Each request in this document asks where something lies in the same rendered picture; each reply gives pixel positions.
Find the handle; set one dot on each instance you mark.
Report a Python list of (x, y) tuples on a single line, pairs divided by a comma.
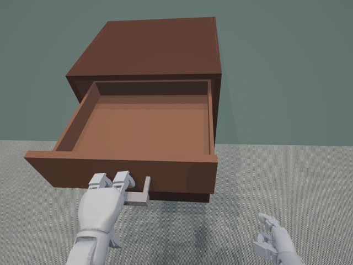
[(138, 198)]

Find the cabinet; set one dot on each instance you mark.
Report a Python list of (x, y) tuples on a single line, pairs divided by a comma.
[(149, 50)]

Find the right robot forearm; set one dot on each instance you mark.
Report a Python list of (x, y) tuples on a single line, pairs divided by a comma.
[(289, 258)]

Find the robot left hand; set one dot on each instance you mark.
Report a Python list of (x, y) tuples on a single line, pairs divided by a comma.
[(101, 204)]

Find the drawer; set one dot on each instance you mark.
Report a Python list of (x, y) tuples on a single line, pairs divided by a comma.
[(161, 129)]

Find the left robot forearm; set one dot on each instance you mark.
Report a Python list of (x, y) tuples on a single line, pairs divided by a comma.
[(90, 248)]

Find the robot right hand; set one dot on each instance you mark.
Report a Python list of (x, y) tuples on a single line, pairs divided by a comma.
[(269, 247)]

